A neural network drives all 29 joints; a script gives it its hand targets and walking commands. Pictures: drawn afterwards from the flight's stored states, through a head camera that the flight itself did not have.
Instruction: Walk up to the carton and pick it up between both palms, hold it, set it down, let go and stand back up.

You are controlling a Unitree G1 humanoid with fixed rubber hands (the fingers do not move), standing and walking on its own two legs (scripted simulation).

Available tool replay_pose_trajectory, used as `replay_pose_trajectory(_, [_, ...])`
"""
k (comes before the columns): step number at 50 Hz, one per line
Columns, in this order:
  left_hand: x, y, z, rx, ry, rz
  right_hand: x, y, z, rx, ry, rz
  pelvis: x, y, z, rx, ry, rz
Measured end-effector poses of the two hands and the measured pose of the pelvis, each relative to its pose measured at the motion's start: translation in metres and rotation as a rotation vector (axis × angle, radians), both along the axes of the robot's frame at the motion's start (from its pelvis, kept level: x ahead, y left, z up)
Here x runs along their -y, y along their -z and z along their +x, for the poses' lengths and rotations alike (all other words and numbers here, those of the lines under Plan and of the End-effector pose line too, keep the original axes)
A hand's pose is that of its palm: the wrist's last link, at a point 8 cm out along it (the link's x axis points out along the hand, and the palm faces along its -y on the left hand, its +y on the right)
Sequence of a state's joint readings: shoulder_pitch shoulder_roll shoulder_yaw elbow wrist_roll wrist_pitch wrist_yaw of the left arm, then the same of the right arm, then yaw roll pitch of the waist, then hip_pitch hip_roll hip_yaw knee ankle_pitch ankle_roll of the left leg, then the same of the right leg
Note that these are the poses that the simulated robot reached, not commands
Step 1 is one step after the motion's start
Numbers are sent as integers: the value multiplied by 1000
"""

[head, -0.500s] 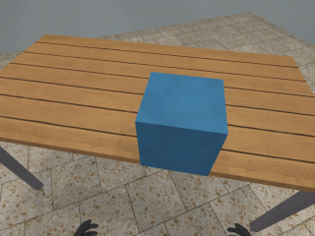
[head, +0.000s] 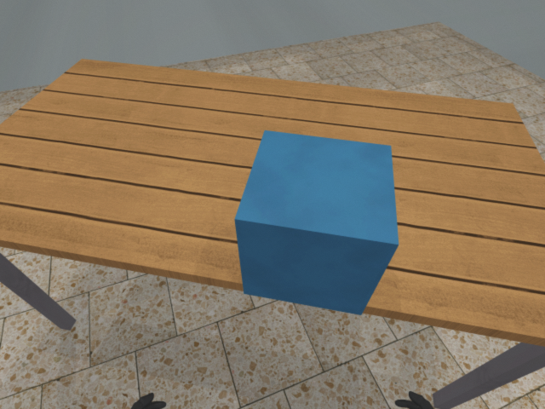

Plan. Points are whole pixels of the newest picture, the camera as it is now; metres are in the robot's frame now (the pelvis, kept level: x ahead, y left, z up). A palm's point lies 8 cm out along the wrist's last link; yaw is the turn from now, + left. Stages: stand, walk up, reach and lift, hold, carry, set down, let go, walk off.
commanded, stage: stand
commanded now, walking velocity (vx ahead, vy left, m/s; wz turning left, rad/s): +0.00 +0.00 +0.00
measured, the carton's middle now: (313, 223) +0.41 -0.05 +0.03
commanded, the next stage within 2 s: walk up in 1.16 s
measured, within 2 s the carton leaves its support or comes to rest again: neither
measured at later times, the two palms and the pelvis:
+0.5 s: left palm out of the picture +0.08 +0.23 -0.12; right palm out of the picture +0.09 -0.23 -0.12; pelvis +0.01 +0.00 +0.01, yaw +0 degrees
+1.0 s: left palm out of the picture +0.02 +0.22 -0.13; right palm out of the picture +0.02 -0.23 -0.13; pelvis +0.01 -0.01 +0.02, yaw +0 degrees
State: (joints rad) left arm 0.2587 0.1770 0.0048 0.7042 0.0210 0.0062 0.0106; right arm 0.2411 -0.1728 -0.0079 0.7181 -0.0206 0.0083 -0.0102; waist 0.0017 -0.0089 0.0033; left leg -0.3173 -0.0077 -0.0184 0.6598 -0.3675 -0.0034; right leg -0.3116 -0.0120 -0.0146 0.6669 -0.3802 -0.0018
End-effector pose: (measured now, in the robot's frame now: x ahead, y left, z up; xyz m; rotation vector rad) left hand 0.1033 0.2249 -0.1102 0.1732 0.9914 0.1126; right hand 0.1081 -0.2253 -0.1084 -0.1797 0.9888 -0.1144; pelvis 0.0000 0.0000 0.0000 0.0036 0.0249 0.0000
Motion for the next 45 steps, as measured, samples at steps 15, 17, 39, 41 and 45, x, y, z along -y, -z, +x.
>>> replay_pose_trajectory(15, [-5, 3, -6, -52, -29, 16, 3, 6, -6, -60, 28, -5, 1, -2, 9, 7, 1, 0])
replay_pose_trajectory(17, [-4, 4, -9, -65, -32, 15, 4, 7, -8, -72, 34, -6, 1, -3, 10, 8, 1, -1])
replay_pose_trajectory(39, [-3, 11, -49, -213, -83, 20, 13, 15, -51, -229, 90, -13, 4, -11, 11, 42, 1, 3])
replay_pose_trajectory(41, [-2, 11, -54, -228, -87, 19, 13, 16, -56, -246, 92, -11, 5, -12, 11, 46, 1, 2])
replay_pose_trajectory(45, [1, 13, -68, -271, -94, 14, 10, 18, -68, -282, 97, -2, 6, -14, 9, 53, 1, 3])
